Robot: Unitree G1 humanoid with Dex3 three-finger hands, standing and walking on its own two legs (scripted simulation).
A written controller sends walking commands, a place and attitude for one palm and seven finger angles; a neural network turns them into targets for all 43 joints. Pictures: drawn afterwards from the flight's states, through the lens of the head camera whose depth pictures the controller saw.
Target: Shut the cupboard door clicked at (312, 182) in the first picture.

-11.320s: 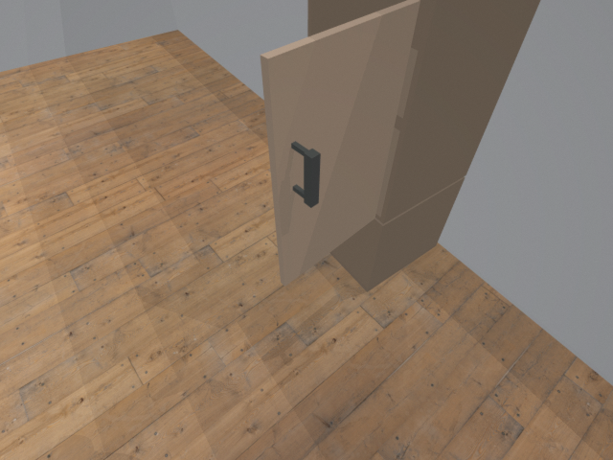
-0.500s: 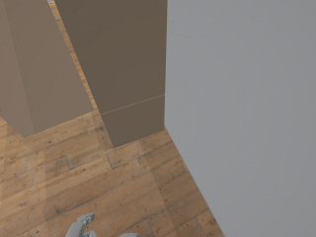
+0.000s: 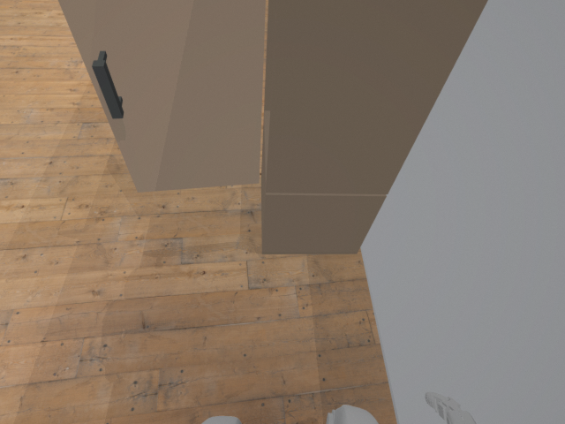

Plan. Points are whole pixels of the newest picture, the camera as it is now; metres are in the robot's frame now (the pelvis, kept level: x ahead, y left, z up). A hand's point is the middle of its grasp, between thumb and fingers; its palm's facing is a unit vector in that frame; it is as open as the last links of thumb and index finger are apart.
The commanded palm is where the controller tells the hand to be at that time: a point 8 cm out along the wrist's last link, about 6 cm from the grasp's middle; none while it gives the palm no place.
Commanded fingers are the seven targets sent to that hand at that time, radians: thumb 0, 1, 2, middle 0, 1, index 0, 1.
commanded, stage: turn to face it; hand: left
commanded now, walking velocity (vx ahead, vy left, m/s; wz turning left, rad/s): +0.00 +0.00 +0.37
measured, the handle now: (110, 85) +0.68 +0.43 +0.03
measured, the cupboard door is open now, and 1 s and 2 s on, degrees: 97 97 97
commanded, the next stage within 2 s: take the last steps up to it in 0.32 s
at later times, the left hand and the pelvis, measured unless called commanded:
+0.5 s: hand out of the picture +0.04 +0.15 -0.15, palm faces +0.22 -0.95 -0.24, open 7.3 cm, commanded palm none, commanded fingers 0.00 0.90 0.90 -0.20 -0.30 -0.20 -0.30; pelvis +0.01 -0.05 +0.01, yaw +11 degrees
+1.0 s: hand out of the picture +0.10 +0.18 -0.17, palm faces +0.28 -0.94 -0.22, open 7.4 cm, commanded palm none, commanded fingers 0.00 0.90 0.90 -0.20 -0.30 -0.20 -0.30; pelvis +0.09 -0.02 -0.01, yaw +14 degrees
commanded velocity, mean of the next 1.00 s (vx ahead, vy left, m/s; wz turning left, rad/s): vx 0.17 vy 0.03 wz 0.16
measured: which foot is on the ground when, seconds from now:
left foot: down 0.00-0.26, up 0.28-0.62, down 0.64-0.98, up 1.00-1.00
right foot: up 0.00-0.24, down 0.26-0.64, up 0.66-0.96, down 0.98-1.00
